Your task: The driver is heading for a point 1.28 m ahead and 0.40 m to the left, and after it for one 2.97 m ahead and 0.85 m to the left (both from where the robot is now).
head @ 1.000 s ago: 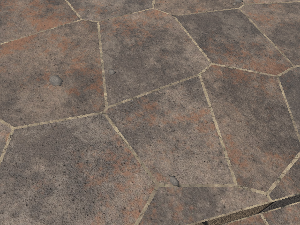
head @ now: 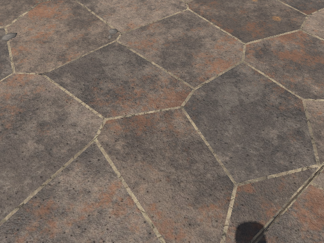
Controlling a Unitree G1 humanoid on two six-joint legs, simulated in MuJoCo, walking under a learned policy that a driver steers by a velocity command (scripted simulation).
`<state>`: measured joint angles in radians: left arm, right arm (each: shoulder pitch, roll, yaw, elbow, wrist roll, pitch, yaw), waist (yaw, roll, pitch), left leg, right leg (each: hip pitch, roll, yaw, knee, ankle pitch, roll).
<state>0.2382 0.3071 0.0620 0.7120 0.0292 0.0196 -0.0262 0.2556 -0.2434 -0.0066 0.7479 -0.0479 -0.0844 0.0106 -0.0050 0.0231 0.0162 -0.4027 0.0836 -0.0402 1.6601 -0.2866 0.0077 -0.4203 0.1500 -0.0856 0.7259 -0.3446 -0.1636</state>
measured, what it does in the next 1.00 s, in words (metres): climbs, turning left: left foot 0.13 m higher, then right foot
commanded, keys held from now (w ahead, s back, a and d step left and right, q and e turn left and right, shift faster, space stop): w+shift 0.04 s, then w+q+shift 0.96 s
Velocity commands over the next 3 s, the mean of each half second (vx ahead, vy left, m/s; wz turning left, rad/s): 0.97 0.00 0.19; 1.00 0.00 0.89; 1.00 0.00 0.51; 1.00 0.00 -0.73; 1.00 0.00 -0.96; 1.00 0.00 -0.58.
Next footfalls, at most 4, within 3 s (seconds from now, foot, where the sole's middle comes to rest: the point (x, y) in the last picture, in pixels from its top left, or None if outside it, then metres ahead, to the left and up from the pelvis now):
0.32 left None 0.43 0.03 -0.61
0.68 right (193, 142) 0.86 -0.11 -0.61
1.10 left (118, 91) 1.17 0.25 -0.61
1.50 right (90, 40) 1.60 0.45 -0.61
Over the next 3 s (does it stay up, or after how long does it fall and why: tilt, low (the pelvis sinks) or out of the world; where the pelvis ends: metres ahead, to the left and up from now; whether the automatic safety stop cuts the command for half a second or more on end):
stays up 2.66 0.84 0.16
